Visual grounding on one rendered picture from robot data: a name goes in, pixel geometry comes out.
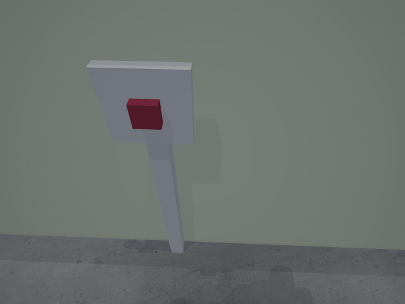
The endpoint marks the panel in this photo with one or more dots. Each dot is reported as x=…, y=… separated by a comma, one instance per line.
x=114, y=83

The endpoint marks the button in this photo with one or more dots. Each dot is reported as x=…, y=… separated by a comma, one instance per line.
x=145, y=113

